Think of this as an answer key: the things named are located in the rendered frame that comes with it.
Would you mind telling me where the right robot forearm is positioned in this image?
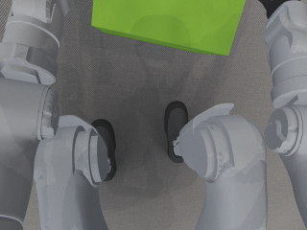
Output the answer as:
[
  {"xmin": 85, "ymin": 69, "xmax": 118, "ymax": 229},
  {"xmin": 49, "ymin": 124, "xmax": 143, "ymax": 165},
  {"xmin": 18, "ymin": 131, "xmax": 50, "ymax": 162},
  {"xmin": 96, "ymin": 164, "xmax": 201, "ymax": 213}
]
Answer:
[{"xmin": 263, "ymin": 0, "xmax": 307, "ymax": 109}]

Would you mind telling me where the robot left shin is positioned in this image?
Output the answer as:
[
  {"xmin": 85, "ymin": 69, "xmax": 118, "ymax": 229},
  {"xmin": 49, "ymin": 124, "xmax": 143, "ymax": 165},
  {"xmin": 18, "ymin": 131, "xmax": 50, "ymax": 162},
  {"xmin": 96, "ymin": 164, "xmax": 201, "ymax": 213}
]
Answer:
[{"xmin": 34, "ymin": 115, "xmax": 111, "ymax": 182}]

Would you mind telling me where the robot left upper arm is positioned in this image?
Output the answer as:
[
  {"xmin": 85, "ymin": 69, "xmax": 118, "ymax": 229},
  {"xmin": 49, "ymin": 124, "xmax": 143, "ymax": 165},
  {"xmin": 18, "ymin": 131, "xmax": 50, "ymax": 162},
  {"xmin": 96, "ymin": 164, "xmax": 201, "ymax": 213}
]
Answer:
[{"xmin": 0, "ymin": 77, "xmax": 60, "ymax": 230}]

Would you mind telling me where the robot right upper arm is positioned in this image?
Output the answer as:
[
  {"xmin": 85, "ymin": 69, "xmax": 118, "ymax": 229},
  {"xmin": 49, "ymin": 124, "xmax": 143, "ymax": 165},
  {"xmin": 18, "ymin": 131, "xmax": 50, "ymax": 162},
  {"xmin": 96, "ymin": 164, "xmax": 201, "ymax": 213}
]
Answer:
[{"xmin": 264, "ymin": 104, "xmax": 307, "ymax": 230}]

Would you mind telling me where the right robot hand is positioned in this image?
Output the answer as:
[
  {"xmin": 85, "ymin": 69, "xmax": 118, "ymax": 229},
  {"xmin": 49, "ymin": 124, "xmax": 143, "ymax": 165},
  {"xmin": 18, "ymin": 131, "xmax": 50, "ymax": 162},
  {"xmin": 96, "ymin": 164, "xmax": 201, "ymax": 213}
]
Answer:
[{"xmin": 259, "ymin": 0, "xmax": 300, "ymax": 19}]

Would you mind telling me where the left robot forearm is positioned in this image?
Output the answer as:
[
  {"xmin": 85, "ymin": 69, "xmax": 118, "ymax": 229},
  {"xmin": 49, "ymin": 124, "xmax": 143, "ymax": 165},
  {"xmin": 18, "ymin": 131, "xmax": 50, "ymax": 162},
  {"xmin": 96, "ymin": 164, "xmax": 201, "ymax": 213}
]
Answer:
[{"xmin": 0, "ymin": 0, "xmax": 71, "ymax": 85}]

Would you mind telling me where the carton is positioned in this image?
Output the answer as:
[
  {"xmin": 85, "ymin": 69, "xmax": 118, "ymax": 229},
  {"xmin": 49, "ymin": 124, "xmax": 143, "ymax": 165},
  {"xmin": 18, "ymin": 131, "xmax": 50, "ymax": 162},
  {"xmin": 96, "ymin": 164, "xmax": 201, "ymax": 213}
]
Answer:
[{"xmin": 91, "ymin": 0, "xmax": 246, "ymax": 56}]

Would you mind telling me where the left robot thigh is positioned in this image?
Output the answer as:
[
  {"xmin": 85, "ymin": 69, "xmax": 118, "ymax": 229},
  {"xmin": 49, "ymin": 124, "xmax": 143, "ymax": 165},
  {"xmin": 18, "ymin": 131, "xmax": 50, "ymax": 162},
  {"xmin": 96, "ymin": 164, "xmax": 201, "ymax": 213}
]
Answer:
[{"xmin": 35, "ymin": 126, "xmax": 109, "ymax": 230}]

